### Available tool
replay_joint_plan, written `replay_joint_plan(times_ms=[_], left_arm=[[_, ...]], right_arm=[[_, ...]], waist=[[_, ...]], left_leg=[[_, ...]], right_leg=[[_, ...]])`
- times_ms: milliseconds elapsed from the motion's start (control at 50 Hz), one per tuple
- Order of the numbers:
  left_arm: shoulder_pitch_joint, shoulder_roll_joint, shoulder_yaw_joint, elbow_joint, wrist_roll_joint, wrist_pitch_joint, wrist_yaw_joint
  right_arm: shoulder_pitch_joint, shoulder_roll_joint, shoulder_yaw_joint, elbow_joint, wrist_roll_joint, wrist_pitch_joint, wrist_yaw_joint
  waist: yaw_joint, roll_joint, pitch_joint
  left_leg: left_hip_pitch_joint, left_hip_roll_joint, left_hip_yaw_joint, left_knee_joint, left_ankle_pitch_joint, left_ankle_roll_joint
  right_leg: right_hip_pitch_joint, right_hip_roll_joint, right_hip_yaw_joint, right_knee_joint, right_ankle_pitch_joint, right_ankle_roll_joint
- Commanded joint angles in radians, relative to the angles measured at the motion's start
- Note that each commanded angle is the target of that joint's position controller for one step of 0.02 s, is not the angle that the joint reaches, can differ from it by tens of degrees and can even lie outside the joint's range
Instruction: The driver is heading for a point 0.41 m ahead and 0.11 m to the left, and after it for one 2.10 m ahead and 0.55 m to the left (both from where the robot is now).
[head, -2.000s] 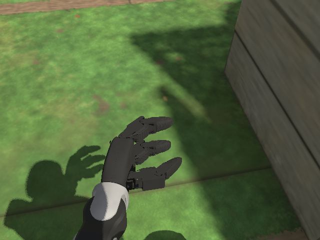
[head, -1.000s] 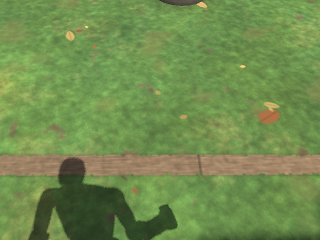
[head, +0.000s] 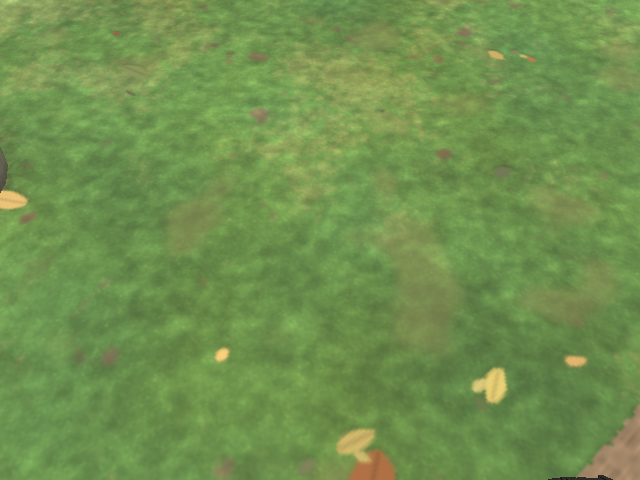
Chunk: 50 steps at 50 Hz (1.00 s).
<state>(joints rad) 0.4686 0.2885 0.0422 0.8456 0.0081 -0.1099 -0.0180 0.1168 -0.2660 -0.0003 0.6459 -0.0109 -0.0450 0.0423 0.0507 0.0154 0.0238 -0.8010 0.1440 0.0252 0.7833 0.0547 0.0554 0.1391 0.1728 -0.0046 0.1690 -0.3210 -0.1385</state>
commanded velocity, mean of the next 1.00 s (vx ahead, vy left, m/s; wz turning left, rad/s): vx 0.39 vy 0.00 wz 0.44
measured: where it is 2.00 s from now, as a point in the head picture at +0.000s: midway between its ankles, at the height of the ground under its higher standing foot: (304, 430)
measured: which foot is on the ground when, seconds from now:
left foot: up 0.00-0.12, down 0.14-0.52, up 0.54-0.86, down 0.88-1.00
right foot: down 0.00-0.12, up 0.14-0.50, down 0.52-0.92, up 0.94-1.00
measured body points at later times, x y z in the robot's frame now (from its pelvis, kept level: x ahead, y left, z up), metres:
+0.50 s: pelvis +0.45 +0.07 +0.00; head +0.49 +0.10 +0.44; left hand +0.64 +0.37 -0.03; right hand +0.58 -0.20 -0.12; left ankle +0.32 +0.10 -0.73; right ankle +0.68 +0.04 -0.71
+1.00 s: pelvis +0.56 +0.11 +0.00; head +0.56 +0.12 +0.45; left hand +0.51 +0.39 -0.11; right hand +0.82 -0.02 -0.09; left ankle +0.51 +0.22 -0.73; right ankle +0.66 +0.03 -0.71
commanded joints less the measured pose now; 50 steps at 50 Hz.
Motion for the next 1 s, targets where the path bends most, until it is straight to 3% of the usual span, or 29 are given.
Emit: replay_joint_plan(times_ms=[20, 80, 120, 140, 160, 180, 200, 220, 240, 280, 300, 320, 380, 460, 500, 520, 540, 560, 580, 600, 660, 740, 820, 860, 880, 900, 920, 960, 1000], left_arm=[[-0.025, 0.135, 0.024, -0.037, 0.000, -0.038, 0.007], [-0.011, 0.184, 0.030, -0.026, 0.027, -0.018, 0.041], [-0.085, 0.218, 0.042, -0.047, 0.060, 0.018, 0.066], [-0.172, 0.240, 0.049, -0.073, 0.059, 0.029, 0.071], [-0.174, 0.077, 0.007, -0.110, 0.062, 0.009, 0.051], [-0.119, 0.051, -0.009, -0.190, 0.006, -0.013, 0.035], [-0.188, 0.099, -0.021, -0.207, 0.019, -0.031, 0.038], [-0.237, 0.112, -0.023, -0.216, 0.021, -0.040, 0.031], [-0.244, 0.092, -0.030, -0.221, 0.029, -0.036, 0.030], [-0.249, 0.082, -0.037, -0.239, 0.054, 0.016, 0.031], [-0.302, 0.110, -0.016, -0.283, -0.004, -0.008, 0.025], [-0.332, 0.103, -0.020, -0.304, 0.000, -0.013, 0.029], [-0.454, 0.027, -0.040, -0.340, 0.020, -0.017, 0.041], [-0.458, 0.068, -0.007, -0.348, -0.019, -0.003, 0.037], [-0.286, 0.089, 0.015, -0.297, 0.005, -0.005, 0.042], [-0.155, 0.109, 0.016, -0.266, 0.019, -0.003, 0.049], [-0.160, 0.116, 0.001, -0.284, 0.060, 0.000, 0.041], [-0.237, 0.137, 0.020, -0.291, 0.039, 0.006, 0.035], [-0.339, 0.092, 0.016, -0.332, 0.022, 0.016, 0.039], [-0.366, 0.044, -0.004, -0.338, 0.021, 0.037, 0.047], [-0.369, 0.054, -0.016, -0.283, 0.017, 0.065, 0.045], [-0.334, 0.075, 0.002, -0.228, 0.008, 0.077, 0.037], [-0.309, 0.093, 0.012, -0.208, -0.003, 0.098, 0.034], [-0.278, 0.070, 0.004, -0.196, -0.004, 0.104, 0.034], [-0.232, 0.051, -0.002, -0.178, 0.001, 0.100, 0.033], [-0.191, 0.022, -0.010, -0.174, 0.014, 0.093, 0.027], [-0.213, 0.029, 0.000, -0.199, -0.015, 0.088, 0.029], [-0.280, 0.118, 0.037, -0.212, -0.022, 0.098, 0.038], [-0.234, 0.128, 0.058, -0.202, -0.023, 0.125, 0.048]], right_arm=[[-0.084, -0.058, -0.014, -0.040, 0.016, -0.013, 0.016], [-0.021, -0.107, -0.033, -0.007, 0.000, -0.010, 0.013], [0.311, -0.178, -0.068, 0.093, -0.001, 0.001, 0.003], [0.535, -0.221, -0.094, 0.156, -0.006, 0.005, -0.009], [0.565, -0.284, -0.116, 0.186, -0.009, 0.018, -0.023], [0.433, -0.339, -0.130, 0.137, -0.014, 0.025, -0.024], [0.366, -0.285, -0.130, 0.094, -0.010, 0.020, -0.030], [0.339, -0.230, -0.115, 0.108, -0.002, 0.016, -0.033], [0.317, -0.192, -0.104, 0.120, -0.001, 0.012, -0.033], [0.294, -0.164, -0.087, 0.119, 0.013, -0.004, -0.035], [0.196, -0.100, -0.067, 0.049, 0.038, -0.041, -0.025], [0.141, -0.136, -0.075, 0.044, 0.049, -0.055, -0.028], [0.184, -0.218, -0.110, 0.065, 0.056, -0.018, -0.070], [0.261, -0.167, -0.112, 0.091, 0.052, 0.032, -0.101], [0.196, -0.121, -0.104, 0.056, 0.039, 0.035, -0.103], [0.199, -0.036, -0.074, 0.023, 0.006, 0.038, -0.096], [0.405, 0.003, -0.052, 0.007, 0.011, 0.028, -0.079], [0.496, -0.096, -0.057, 0.027, 0.020, 0.031, -0.058], [0.377, -0.164, -0.072, 0.027, 0.034, 0.049, -0.056], [0.235, -0.183, -0.078, 0.006, 0.026, 0.069, -0.070], [0.154, -0.108, -0.056, -0.041, 0.015, 0.080, -0.076], [0.136, -0.034, -0.023, -0.036, 0.004, 0.048, -0.073], [0.086, -0.073, -0.034, -0.031, 0.013, 0.069, -0.066], [0.077, -0.067, -0.039, -0.030, 0.000, 0.072, -0.057], [0.066, -0.085, -0.042, -0.045, -0.014, 0.072, -0.057], [0.070, -0.127, -0.046, -0.058, -0.038, 0.074, -0.063], [0.076, -0.151, -0.062, -0.035, -0.049, 0.071, -0.060], [0.008, -0.150, -0.074, -0.044, -0.029, 0.054, -0.067], [0.013, -0.141, -0.078, -0.042, -0.015, 0.043, -0.083]], waist=[[-0.007, -0.002, 0.100], [-0.055, -0.109, -0.004], [-0.223, -0.156, -0.149], [-0.358, -0.114, -0.195], [-0.271, 0.138, -0.199], [-0.156, 0.352, -0.332], [-0.173, 0.080, -0.262], [-0.128, -0.065, -0.156], [-0.073, -0.131, -0.057], [-0.019, -0.145, 0.011], [-0.009, -0.083, 0.000], [0.018, -0.061, 0.019], [-0.045, -0.036, -0.054], [-0.076, 0.090, -0.133], [0.018, 0.107, -0.222], [0.050, -0.019, -0.344], [-0.055, -0.281, -0.473], [-0.088, -0.256, -0.538], [-0.060, -0.157, -0.449], [-0.031, -0.043, -0.328], [-0.084, -0.046, -0.122], [-0.082, -0.115, -0.224], [-0.064, -0.165, -0.196], [-0.073, -0.162, -0.138], [-0.068, -0.132, -0.122], [-0.042, -0.010, -0.119], [-0.041, 0.187, -0.110], [-0.062, 0.194, -0.019], [-0.062, 0.168, -0.027]], left_leg=[[0.260, -0.083, 0.070, -0.142, 0.193, 0.058], [0.338, -0.215, 0.155, -0.157, 0.027, 0.090], [0.616, -0.285, 0.146, -0.133, -0.132, 0.124], [0.846, -0.243, 0.056, -0.207, -0.202, 0.175], [1.102, -0.069, -0.184, -0.080, -0.213, 0.252], [1.282, 0.127, -0.833, -0.366, -0.292, 0.450], [1.197, 0.131, -0.847, -0.474, -0.178, 0.417], [1.027, 0.107, -0.714, -0.471, -0.038, 0.369], [0.841, 0.068, -0.600, -0.464, 0.164, 0.332], [0.617, -0.005, -0.440, -0.481, 0.432, 0.286], [0.535, -0.060, -0.439, -0.535, 0.309, 0.281], [0.447, -0.103, -0.390, -0.532, 0.328, 0.254], [0.330, -0.231, -0.286, -0.441, 0.383, 0.134], [0.441, -0.258, -0.366, -0.269, 0.140, 0.004], [0.511, -0.300, -0.307, -0.002, 0.120, -0.054], [0.392, -0.328, -0.239, 0.323, -0.416, -0.082], [0.217, -0.398, -0.279, 0.624, -0.875, -0.105], [0.142, -0.293, -0.323, 0.803, -0.760, -0.114], [0.069, -0.231, -0.266, 0.847, -0.663, -0.127], [0.078, -0.206, -0.196, 0.791, -0.569, -0.134], [0.222, -0.188, -0.136, 0.560, -0.511, -0.131], [0.402, -0.161, -0.069, 0.160, -0.457, -0.128], [0.528, -0.151, -0.074, -0.084, -0.311, -0.093], [0.631, -0.169, -0.048, -0.257, -0.254, -0.046], [0.686, -0.127, -0.090, -0.306, -0.247, -0.015], [0.768, 0.009, -0.216, -0.329, -0.179, 0.037], [0.588, 0.106, -0.299, -0.427, -0.340, 0.117], [0.483, 0.131, -0.325, -0.483, -0.376, 0.149], [0.534, 0.186, -0.323, -0.467, -0.101, 0.186]], right_leg=[[-0.202, -0.266, -0.041, -0.170, 0.743, 0.015], [0.022, -0.308, -0.104, 0.046, 1.355, 0.081], [0.007, -0.338, -0.124, 0.488, 1.556, 0.105], [-0.175, -0.298, -0.147, 0.887, 1.392, 0.107], [-0.586, -0.140, -0.103, 1.326, 0.201, 0.114], [-0.950, -0.016, 0.049, 1.594, -0.194, 0.162], [-0.997, -0.098, 0.130, 1.534, -0.070, 0.132], [-0.944, -0.145, 0.131, 1.419, -0.014, 0.127], [-0.884, -0.174, 0.109, 1.326, -0.018, 0.133], [-0.787, -0.211, 0.087, 1.189, -0.048, 0.167], [-0.747, -0.191, 0.126, 1.095, -0.051, 0.171], [-0.705, -0.198, 0.105, 0.926, -0.020, 0.181], [-0.485, -0.066, 0.007, 0.495, 0.252, 0.215], [-0.343, -0.025, 0.062, 0.283, 0.518, 0.214], [-0.171, -0.093, 0.078, 0.180, 0.712, 0.178], [0.060, -0.324, 0.265, 0.288, 1.017, 0.083], [0.243, -0.626, 0.660, 0.363, 1.378, -0.153], [0.217, -0.711, 0.831, 0.346, 1.053, -0.267], [0.122, -0.628, 0.745, 0.292, 0.671, -0.256], [-0.067, -0.518, 0.603, 0.235, 0.474, -0.183], [-0.431, -0.336, 0.351, 0.165, 0.512, -0.084], [-0.415, -0.318, 0.251, 0.177, 0.777, -0.100], [-0.457, -0.337, 0.283, 0.155, 0.319, -0.088], [-0.542, -0.303, 0.277, 0.158, 0.064, -0.032], [-0.595, -0.281, 0.263, 0.175, -0.061, 0.026], [-0.697, -0.214, 0.215, 0.274, -0.181, 0.090], [-0.641, -0.132, 0.078, 0.364, -0.124, 0.125], [-0.629, -0.137, 0.040, 0.580, -0.076, 0.157], [-0.720, -0.156, 0.054, 0.855, -0.176, 0.189]])
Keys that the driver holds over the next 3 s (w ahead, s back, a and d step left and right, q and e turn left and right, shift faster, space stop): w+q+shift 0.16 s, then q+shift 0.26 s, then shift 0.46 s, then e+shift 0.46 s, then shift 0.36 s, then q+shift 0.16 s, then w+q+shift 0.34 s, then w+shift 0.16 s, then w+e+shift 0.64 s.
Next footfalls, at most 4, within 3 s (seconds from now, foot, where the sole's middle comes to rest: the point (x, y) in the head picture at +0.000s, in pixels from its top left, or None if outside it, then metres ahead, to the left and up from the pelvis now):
0.14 left None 0.36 0.11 -0.77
0.52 right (317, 375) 0.72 0.07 -0.77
0.88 left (230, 444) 0.55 0.24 -0.77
1.26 right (354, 405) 0.65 -0.02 -0.77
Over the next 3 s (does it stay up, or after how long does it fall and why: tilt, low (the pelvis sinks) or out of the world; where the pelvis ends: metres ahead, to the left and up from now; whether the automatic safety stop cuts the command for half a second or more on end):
stays up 1.20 0.48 -0.03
